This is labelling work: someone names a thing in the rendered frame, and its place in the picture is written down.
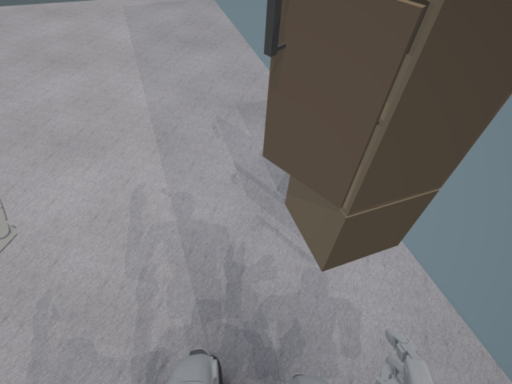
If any robot left thigh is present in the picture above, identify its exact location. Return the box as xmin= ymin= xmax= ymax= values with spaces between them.
xmin=166 ymin=354 xmax=219 ymax=384

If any robot left shin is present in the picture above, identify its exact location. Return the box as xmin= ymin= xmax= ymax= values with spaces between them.
xmin=189 ymin=348 xmax=211 ymax=357

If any right robot hand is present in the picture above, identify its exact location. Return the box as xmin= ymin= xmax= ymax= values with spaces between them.
xmin=376 ymin=328 xmax=435 ymax=384

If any left robot hand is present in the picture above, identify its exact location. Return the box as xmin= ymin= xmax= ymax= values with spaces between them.
xmin=0 ymin=199 xmax=18 ymax=253

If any cupboard door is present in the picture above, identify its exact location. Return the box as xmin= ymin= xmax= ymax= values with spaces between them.
xmin=262 ymin=0 xmax=426 ymax=209

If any handle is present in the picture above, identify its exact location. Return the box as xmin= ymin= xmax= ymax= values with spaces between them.
xmin=264 ymin=0 xmax=286 ymax=57

